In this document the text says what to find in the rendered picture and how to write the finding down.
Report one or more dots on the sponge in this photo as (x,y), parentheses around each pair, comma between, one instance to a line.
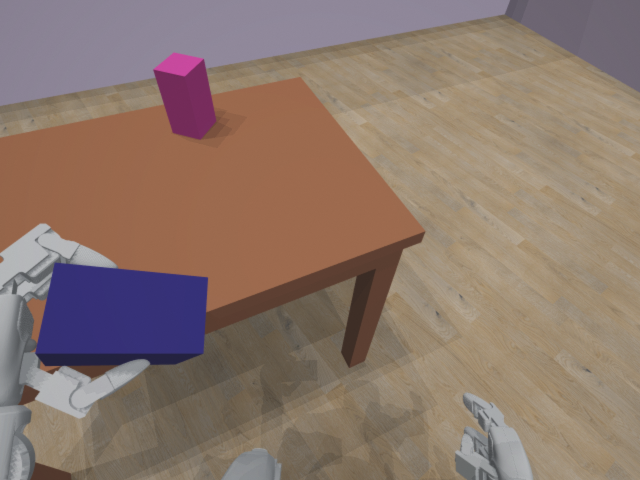
(108,316)

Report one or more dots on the robot left thigh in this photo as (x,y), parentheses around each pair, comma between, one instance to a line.
(254,465)

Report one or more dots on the robot left hand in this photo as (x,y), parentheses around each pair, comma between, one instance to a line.
(26,273)

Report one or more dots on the robot left forearm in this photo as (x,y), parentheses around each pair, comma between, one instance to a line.
(17,455)

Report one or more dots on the table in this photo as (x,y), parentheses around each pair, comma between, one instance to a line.
(275,202)

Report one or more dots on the robot right hand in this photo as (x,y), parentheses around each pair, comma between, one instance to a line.
(501,456)

